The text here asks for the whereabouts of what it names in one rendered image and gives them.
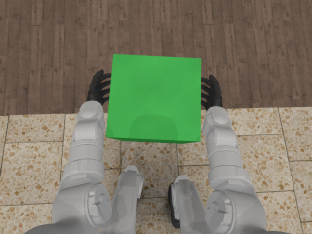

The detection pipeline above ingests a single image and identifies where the robot left forearm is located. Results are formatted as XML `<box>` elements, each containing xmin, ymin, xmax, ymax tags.
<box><xmin>51</xmin><ymin>100</ymin><xmax>106</xmax><ymax>222</ymax></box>

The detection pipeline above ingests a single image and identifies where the right robot upper arm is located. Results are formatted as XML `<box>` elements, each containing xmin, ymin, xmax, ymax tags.
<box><xmin>205</xmin><ymin>188</ymin><xmax>290</xmax><ymax>234</ymax></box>

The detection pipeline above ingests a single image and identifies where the left robot upper arm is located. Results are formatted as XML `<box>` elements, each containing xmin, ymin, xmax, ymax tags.
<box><xmin>24</xmin><ymin>181</ymin><xmax>112</xmax><ymax>234</ymax></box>

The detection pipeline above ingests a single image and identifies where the robot left hand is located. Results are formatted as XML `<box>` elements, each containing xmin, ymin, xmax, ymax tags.
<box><xmin>86</xmin><ymin>69</ymin><xmax>112</xmax><ymax>106</ymax></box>

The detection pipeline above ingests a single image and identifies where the carton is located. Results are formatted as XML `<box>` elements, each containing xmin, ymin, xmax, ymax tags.
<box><xmin>106</xmin><ymin>54</ymin><xmax>201</xmax><ymax>144</ymax></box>

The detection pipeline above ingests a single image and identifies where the robot right forearm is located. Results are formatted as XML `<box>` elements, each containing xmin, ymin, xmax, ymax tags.
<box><xmin>202</xmin><ymin>106</ymin><xmax>260</xmax><ymax>201</ymax></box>

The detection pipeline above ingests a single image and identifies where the robot right shin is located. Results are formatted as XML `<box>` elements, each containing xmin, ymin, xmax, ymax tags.
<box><xmin>173</xmin><ymin>175</ymin><xmax>196</xmax><ymax>219</ymax></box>

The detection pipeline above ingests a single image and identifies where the robot right hand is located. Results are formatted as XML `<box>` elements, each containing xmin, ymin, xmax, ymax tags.
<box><xmin>201</xmin><ymin>75</ymin><xmax>223</xmax><ymax>112</ymax></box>

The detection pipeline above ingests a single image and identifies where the robot right thigh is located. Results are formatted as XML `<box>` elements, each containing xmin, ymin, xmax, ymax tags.
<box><xmin>171</xmin><ymin>179</ymin><xmax>215</xmax><ymax>234</ymax></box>

